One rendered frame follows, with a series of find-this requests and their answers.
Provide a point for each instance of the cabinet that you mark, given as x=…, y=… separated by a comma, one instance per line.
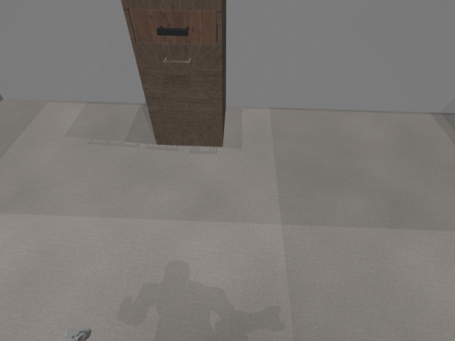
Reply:
x=186, y=104

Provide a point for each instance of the handle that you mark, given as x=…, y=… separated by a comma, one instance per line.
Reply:
x=172, y=31
x=176, y=63

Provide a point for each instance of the drawer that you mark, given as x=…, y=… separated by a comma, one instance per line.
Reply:
x=202, y=25

